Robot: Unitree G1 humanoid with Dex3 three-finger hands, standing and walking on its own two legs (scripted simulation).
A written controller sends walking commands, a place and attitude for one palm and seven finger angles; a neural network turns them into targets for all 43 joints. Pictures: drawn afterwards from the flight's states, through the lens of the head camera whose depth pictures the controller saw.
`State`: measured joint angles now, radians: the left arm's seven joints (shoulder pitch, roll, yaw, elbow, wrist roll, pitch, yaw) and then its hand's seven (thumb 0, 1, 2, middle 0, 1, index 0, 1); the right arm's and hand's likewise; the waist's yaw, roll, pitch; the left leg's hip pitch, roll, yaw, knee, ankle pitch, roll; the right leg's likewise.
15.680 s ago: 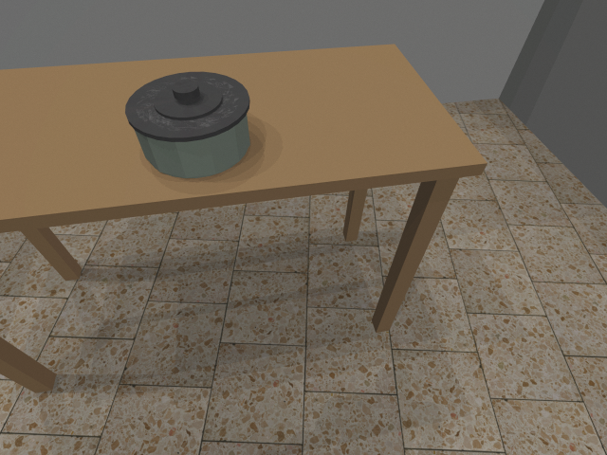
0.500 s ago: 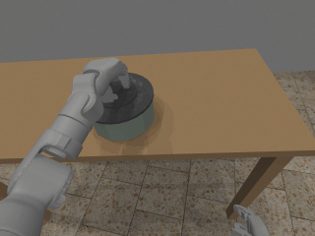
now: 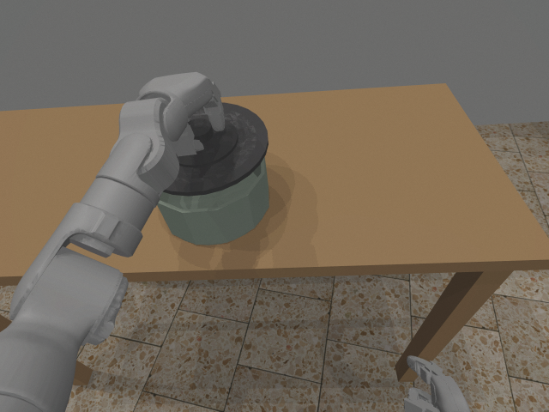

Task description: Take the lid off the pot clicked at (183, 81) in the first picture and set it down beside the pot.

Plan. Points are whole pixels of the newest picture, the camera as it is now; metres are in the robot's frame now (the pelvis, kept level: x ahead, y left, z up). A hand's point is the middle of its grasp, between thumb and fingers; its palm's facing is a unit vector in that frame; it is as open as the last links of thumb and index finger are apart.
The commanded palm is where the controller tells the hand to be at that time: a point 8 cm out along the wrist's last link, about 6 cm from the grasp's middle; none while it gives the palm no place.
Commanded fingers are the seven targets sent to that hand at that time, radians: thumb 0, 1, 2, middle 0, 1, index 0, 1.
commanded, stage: lift the lid straight up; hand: left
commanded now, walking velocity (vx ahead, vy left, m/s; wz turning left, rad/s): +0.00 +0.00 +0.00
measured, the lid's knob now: (198, 131) +0.48 +0.13 +0.18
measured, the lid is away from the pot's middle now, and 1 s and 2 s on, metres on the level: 0.01 0.03 0.08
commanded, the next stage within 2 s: move the lid sideways beside the pot in 1.36 s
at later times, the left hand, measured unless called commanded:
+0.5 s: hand (171, 109) +0.44 +0.14 +0.24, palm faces -0.15 -0.05 -0.99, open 7.1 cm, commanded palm +0.41 +0.14 +0.32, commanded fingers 0.00 0.68 1.00 -0.89 -0.97 -0.92 -0.95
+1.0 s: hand (183, 67) +0.45 +0.11 +0.29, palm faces -0.07 -0.06 -1.00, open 7.1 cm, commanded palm +0.42 +0.13 +0.36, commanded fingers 0.00 0.68 1.00 -0.89 -0.97 -0.92 -0.95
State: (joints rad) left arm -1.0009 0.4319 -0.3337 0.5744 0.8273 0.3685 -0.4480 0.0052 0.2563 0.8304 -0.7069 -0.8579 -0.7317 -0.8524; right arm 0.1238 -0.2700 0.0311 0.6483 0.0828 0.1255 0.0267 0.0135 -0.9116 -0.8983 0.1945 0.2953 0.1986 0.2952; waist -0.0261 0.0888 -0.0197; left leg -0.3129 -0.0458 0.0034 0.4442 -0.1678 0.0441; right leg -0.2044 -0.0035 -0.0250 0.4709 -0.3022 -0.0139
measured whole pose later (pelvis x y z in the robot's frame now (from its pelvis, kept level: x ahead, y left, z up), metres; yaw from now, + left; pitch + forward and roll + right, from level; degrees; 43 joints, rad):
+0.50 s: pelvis +0.00 +0.01 +0.00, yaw +1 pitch +2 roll +0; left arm -1.10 0.47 -0.35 0.55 0.84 0.39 -0.51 0.01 0.25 0.83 -0.71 -0.86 -0.74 -0.85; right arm 0.13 -0.28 0.03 0.64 0.09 0.10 0.03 0.01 -0.91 -0.90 0.19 0.30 0.20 0.30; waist -0.02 0.08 -0.02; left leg -0.31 -0.06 0.00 0.44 -0.16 0.05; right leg -0.20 -0.01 -0.03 0.46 -0.29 -0.01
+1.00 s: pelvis +0.00 +0.01 +0.00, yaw +0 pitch +2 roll +0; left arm -1.23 0.45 -0.32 0.63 0.86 0.39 -0.51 0.01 0.25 0.83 -0.71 -0.86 -0.74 -0.86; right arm 0.16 -0.28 0.04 0.67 0.07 0.09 0.02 0.01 -0.91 -0.90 0.20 0.30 0.20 0.30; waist -0.03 0.10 -0.04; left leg -0.31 -0.06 0.01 0.41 -0.15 0.06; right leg -0.21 -0.02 -0.01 0.46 -0.29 0.00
